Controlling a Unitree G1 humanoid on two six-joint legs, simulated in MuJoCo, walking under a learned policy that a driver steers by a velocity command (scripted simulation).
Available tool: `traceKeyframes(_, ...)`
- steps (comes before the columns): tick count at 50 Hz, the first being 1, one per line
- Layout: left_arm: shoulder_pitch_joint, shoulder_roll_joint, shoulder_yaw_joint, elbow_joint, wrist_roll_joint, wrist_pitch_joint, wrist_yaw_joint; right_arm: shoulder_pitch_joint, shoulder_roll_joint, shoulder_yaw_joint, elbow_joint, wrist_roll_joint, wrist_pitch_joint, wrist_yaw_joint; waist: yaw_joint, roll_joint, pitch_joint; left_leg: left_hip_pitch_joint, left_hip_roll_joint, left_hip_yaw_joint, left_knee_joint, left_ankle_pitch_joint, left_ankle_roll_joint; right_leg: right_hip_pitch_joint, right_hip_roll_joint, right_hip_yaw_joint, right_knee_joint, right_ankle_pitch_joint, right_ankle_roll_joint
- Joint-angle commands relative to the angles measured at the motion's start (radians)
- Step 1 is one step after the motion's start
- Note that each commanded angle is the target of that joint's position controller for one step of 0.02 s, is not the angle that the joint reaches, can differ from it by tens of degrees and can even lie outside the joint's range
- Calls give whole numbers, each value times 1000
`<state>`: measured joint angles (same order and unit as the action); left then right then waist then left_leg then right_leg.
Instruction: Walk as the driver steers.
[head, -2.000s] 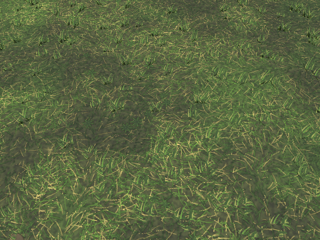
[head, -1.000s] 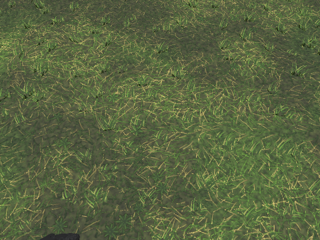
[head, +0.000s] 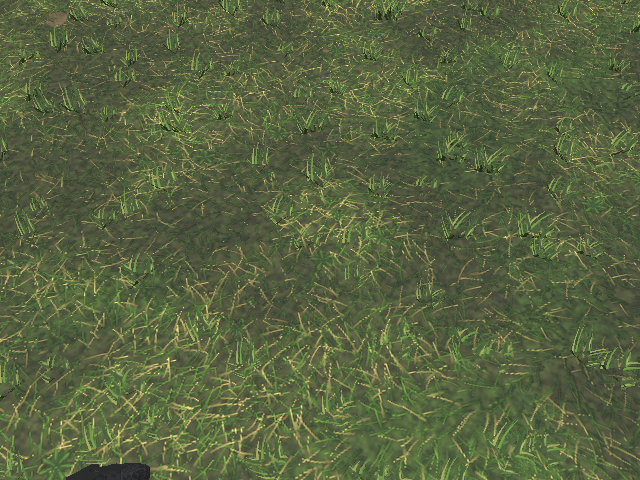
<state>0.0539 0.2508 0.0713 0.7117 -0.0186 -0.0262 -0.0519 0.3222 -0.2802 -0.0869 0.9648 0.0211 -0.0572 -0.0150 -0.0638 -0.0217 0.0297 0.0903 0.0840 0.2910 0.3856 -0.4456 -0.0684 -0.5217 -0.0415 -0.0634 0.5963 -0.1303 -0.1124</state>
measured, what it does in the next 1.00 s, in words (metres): walks ahead: left foot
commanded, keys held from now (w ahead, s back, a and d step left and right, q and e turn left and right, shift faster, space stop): w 0.90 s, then w+q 0.10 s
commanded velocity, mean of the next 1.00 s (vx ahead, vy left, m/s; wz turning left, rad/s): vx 0.50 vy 0.00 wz -0.08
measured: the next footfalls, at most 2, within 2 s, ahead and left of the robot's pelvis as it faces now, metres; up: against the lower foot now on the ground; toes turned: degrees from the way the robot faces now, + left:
left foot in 0.56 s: +0.50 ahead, +0.11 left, +0.00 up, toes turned -1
right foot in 1.10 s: +0.80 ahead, -0.15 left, +0.00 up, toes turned -1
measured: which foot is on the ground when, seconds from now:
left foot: down 0.00-0.02, up 0.04-0.54, down 0.56-1.00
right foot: down 0.00-0.56, up 0.58-1.00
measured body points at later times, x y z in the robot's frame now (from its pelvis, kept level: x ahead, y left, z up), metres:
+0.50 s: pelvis +0.28 +0.00 +0.01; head +0.31 +0.00 +0.46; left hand +0.30 +0.28 -0.12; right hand +0.46 -0.25 -0.09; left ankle +0.47 +0.12 -0.70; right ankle +0.12 -0.10 -0.72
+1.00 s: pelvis +0.56 +0.01 +0.02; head +0.59 +0.01 +0.47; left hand +0.77 +0.24 -0.08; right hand +0.54 -0.26 -0.11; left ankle +0.47 +0.11 -0.72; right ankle +0.74 -0.16 -0.68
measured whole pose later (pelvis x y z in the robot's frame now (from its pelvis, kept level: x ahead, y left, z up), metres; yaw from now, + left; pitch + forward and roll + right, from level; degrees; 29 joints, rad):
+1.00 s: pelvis +0.56 +0.01 +0.02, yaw -2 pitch +2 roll +2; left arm 0.05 0.25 0.06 0.81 -0.01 -0.07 -0.01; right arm 0.35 -0.25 -0.05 0.97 0.02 -0.08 0.00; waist -0.08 -0.04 0.01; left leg 0.01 -0.05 0.03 0.22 -0.27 0.04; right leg -0.63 -0.10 0.03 0.57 0.06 0.00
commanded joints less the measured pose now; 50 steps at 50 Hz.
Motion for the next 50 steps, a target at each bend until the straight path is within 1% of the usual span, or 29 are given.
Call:
traceKeyframes(1, 423, 277, 106, 55, -3, 2, 36, -16, -110, -3, -72, -37, -9, 1, 223, -110, -250, -432, 109, -35, 662, 497, 91, 722, -116, 260, -36, 96, -122)
traceKeyframes(2, 378, 324, 98, 41, -5, -8, 31, 63, -30, 26, -96, -22, -43, 17, 122, -266, -390, -744, -80, -203, 962, -141, 48, 925, -333, 804, -236, -98, -309)
traceKeyframes(3, 377, 231, 70, 32, 4, -19, 22, -55, -127, 3, -101, 26, -71, 27, 184, -98, -363, -836, -40, -345, 1021, -110, 66, 887, -330, 772, -307, -113, -259)
traceKeyframes(4, 327, 196, 59, 35, 9, -30, 21, -133, -132, 1, -126, 45, -81, 28, 176, -86, -233, -886, 0, -329, 1000, -40, 90, 774, -292, 608, -297, -44, -214)
traceKeyframes(5, 249, 166, 48, 28, 8, -38, 20, -144, -116, 3, -117, 27, -81, 19, 132, -8, -154, -844, 52, -333, 918, 47, 95, 617, -250, 482, -302, 53, -178)
traceKeyframes(6, 187, 124, 36, 20, 14, -43, 21, -141, -123, -5, -104, 5, -72, 12, 97, -14, -114, -783, 80, -338, 847, 94, 95, 502, -211, 392, -320, 121, -158)
traceKeyframes(7, 161, 107, 30, 15, 24, -48, 23, -108, -116, -7, -93, 1, -57, 14, 67, -37, -100, -719, 96, -347, 816, 132, 95, 429, -190, 347, -352, 142, -149)
traceKeyframes(9, 164, 115, 31, 26, 21, -60, 27, -84, -90, -6, -82, -3, -31, 14, 44, -26, -84, -692, 98, -340, 750, 176, 81, 374, -178, 299, -405, 176, -154)
traceKeyframes(12, 207, 140, 36, 53, 19, -69, 43, -166, -74, -1, -110, -19, -18, 9, 56, -8, -31, -779, 94, -337, 598, 309, 49, 377, -169, 235, -448, 228, -152)
traceKeyframes(14, 231, 140, 34, 69, 17, -65, 52, -217, -65, 3, -124, -20, -22, 14, 72, -19, -16, -795, 79, -330, 472, 431, 42, 394, -147, 188, -455, 223, -129)
traceKeyframes(18, 288, 152, 35, 107, 11, -62, 58, -338, -40, 18, -153, -10, -33, 31, 120, -35, 28, -753, 30, -293, 254, 588, 53, 410, -131, 135, -471, 138, -98)
traceKeyframes(21, 333, 157, 38, 143, 6, -54, 60, -401, -45, 24, -179, -5, -39, 46, 140, -39, 56, -778, 10, -293, 176, 559, 74, 503, -171, 141, -438, 143, -96)
traceKeyframes(23, 341, 166, 42, 159, 1, -45, 64, -413, -58, 24, -196, -3, -45, 59, 129, -50, 58, -784, 2, -299, 140, 492, 101, 574, -206, 152, -397, 203, -83)
traceKeyframes(25, 320, 180, 46, 164, 1, -36, 69, -361, -86, 15, -189, -3, -50, 66, 91, -72, 24, -697, -26, -280, 121, 414, 130, 616, -217, 149, -332, 365, -59)
traceKeyframes(26, 301, 191, 48, 162, 0, -32, 71, -292, -110, 4, -172, -5, -51, 64, 51, -86, -23, -588, -61, -249, 119, 384, 149, 620, -203, 135, -252, 540, -44)
traceKeyframes(27, 285, 180, 42, 160, 1, -26, 71, -147, -146, -18, -127, -10, -50, 58, -23, -72, -110, -389, -94, -220, 106, 398, 176, 582, -153, 96, -80, 653, -19)
traceKeyframes(28, 301, 145, 24, 147, 14, -23, 73, 30, -206, -36, -89, -21, -48, 49, -82, 4, -250, -80, 37, -365, 148, 423, 231, 397, -99, 59, 201, 448, 15)
traceKeyframes(29, 442, 19, -10, 142, 14, -44, 59, 124, -284, -56, -61, -25, -43, 50, -21, 272, -391, 287, 279, -861, 58, 193, 404, -22, 91, 60, 598, -141, 94)
traceKeyframes(30, 384, 86, -1, 153, 2, -68, 55, 122, -191, -27, -63, -11, -43, 52, -58, 248, -412, 311, 285, -1033, -78, 65, 390, -150, 99, 209, 719, -443, 78)
traceKeyframes(31, 290, 146, 16, 123, -25, -81, 50, 39, -154, -14, -75, -6, -44, 49, -49, 197, -257, 193, 262, -889, -92, 41, 338, -239, 39, 198, 760, -386, 63)
traceKeyframes(32, 227, 149, 13, 106, -25, -86, 55, -45, -129, -6, -97, -12, -43, 47, -21, 108, -166, 37, 229, -767, -113, 105, 308, -223, -20, 161, 715, -288, 55)
traceKeyframes(33, 195, 145, 18, 103, -9, -83, 61, -103, -104, 2, -105, -23, -44, 48, 8, 69, -94, -109, 196, -679, -143, 192, 298, -186, -58, 145, 649, -221, 57)
traceKeyframes(34, 215, 136, 24, 107, -3, -72, 65, -129, -80, 11, -108, -35, -49, 49, 46, 96, -74, -198, 165, -617, -170, 254, 285, -118, -89, 152, 602, -175, 56)
traceKeyframes(35, 240, 118, 23, 116, -1, -60, 66, -137, -73, 13, -105, -37, -51, 50, 64, 114, -71, -244, 148, -580, -197, 283, 287, -75, -99, 151, 575, -154, 60)
traceKeyframes(37, 246, 90, 18, 119, 3, -43, 68, -123, -91, 10, -94, -28, -57, 45, 77, 111, -51, -289, 138, -514, -240, 342, 301, -73, -113, 137, 509, -124, 78)
traceKeyframes(41, 123, 83, 16, 82, 15, -42, 69, -64, -128, 2, -71, -22, -51, 22, 52, 75, -14, -245, 128, -433, -273, 449, 296, -175, -120, 122, 296, 74, 118)
traceKeyframes(45, -6, 54, 2, 54, 9, -54, 54, -8, -137, 3, -53, -11, -42, 13, 7, 80, 12, -217, 92, -350, -276, 459, 261, -130, -77, 76, 63, 239, 121)
traceKeyframes(48, -103, 55, -3, 20, 4, -64, 38, 61, -137, 2, -26, -3, -26, 11, -25, 75, 44, -151, 118, -382, -235, 454, 267, -131, -48, 75, -34, 223, 122)
traceKeyframes(50, -132, 67, -2, 4, 1, -75, 25, 75, -147, -4, -20, 2, -13, 7, -20, 85, 52, -99, 147, -414, -186, 472, 264, -126, -34, 88, -85, 176, 112)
